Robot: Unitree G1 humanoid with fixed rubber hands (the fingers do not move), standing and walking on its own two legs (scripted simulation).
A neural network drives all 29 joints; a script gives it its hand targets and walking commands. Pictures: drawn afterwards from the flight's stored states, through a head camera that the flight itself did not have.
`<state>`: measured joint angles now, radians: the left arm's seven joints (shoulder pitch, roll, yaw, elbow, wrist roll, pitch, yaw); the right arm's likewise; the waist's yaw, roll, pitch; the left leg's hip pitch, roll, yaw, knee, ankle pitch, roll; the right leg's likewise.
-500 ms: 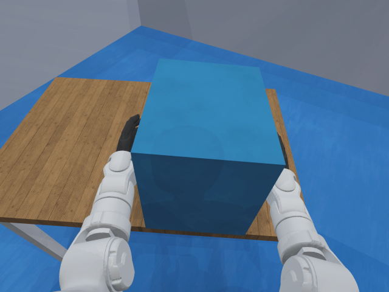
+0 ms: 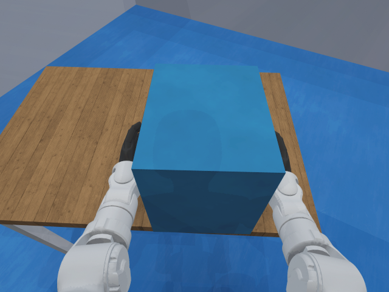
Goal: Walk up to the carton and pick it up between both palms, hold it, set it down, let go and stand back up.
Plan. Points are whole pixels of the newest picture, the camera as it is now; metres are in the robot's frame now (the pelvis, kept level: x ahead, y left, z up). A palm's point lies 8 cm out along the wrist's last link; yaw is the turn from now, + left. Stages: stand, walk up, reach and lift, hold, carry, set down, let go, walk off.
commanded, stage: set down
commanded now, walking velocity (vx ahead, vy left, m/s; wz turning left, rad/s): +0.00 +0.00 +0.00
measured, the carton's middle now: (204, 151) +0.43 +0.04 +0.00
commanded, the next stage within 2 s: none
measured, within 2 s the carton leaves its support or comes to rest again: rests again in 0.88 s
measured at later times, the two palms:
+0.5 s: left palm (129, 167) +0.36 +0.19 +0.02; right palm (283, 176) +0.37 -0.13 +0.02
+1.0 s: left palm (127, 157) +0.39 +0.21 +0.02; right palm (275, 165) +0.39 -0.12 +0.02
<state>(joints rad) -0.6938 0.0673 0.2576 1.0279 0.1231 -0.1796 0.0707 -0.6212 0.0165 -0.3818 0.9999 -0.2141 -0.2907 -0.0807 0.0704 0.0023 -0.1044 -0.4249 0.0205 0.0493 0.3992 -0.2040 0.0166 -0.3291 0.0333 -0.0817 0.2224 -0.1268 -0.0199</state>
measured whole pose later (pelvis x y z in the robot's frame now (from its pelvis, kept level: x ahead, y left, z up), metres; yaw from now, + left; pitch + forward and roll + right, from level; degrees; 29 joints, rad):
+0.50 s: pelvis -0.03 -0.01 +0.00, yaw +1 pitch +14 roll -1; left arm -0.84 0.14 0.33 1.33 0.11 -0.32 0.01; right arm -0.70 0.05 -0.45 1.06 -0.28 -0.29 -0.11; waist 0.05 -0.03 -0.11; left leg -0.48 0.01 0.05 0.38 -0.14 0.02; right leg -0.44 0.02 -0.09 0.32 -0.13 -0.03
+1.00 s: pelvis -0.02 +0.01 -0.01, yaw -1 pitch +16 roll -3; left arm -0.85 0.13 0.29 1.32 0.06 -0.33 0.06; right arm -0.78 -0.03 -0.36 1.18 -0.15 -0.30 -0.09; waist 0.06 0.01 -0.12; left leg -0.55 0.02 0.07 0.51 -0.23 0.04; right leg -0.48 0.02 -0.06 0.38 -0.17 0.00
